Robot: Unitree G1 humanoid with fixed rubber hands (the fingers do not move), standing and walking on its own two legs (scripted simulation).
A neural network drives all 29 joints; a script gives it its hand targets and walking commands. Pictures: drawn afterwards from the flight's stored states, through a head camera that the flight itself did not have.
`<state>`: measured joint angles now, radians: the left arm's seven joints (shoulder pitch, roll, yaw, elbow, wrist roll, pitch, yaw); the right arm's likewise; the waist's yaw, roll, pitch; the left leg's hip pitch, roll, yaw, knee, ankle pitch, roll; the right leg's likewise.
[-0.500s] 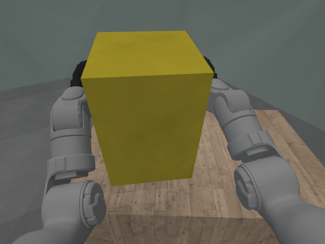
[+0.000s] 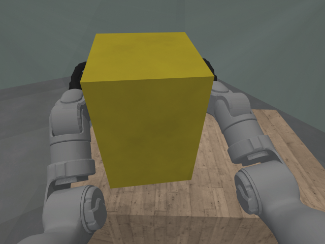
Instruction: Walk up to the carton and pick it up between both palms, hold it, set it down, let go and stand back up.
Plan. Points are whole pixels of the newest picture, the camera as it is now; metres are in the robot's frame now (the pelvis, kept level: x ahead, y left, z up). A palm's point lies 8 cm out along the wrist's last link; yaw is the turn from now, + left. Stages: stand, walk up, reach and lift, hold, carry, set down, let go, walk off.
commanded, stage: hold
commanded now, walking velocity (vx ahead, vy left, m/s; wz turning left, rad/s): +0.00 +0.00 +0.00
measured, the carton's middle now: (146, 111) +0.36 +0.01 +0.22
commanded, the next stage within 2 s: set down in 1.26 s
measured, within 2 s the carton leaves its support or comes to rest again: neither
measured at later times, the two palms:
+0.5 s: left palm (82, 103) +0.36 +0.15 +0.25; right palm (212, 91) +0.36 -0.15 +0.27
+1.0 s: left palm (81, 100) +0.36 +0.15 +0.26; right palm (211, 90) +0.36 -0.14 +0.27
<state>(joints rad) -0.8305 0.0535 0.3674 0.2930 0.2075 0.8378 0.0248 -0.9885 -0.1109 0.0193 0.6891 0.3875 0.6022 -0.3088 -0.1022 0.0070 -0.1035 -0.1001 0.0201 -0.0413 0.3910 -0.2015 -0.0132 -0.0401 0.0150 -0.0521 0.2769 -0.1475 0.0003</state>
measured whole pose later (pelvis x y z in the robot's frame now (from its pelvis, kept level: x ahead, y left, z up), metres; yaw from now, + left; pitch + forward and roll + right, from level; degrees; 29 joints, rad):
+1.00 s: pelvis +0.00 +0.00 +0.00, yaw +0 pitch -6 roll -1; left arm -0.77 0.03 0.36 0.21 0.22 0.86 0.02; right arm -0.94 -0.11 0.03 0.60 0.39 0.65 -0.32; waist -0.10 0.00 -0.11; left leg -0.08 0.02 -0.04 0.39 -0.21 -0.02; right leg -0.02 0.02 -0.05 0.29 -0.16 0.00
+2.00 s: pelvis +0.00 +0.01 +0.00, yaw +0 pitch -9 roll -2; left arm -0.75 0.00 0.31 0.35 0.28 0.50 0.00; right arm -0.75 0.00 -0.12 0.70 0.14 0.14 -0.19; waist -0.13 -0.09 0.06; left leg -0.02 0.00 -0.04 0.37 -0.20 0.01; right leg 0.05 0.00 -0.05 0.24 -0.14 0.02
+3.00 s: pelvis +0.02 +0.02 +0.00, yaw -1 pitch -4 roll -1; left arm -0.77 0.04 0.31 0.68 0.26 0.28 -0.04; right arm -0.68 0.06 -0.22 0.76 0.02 0.05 -0.21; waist -0.16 -0.06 0.02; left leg -0.05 0.00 -0.02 0.33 -0.20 0.01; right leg 0.00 -0.01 -0.03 0.22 -0.14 0.03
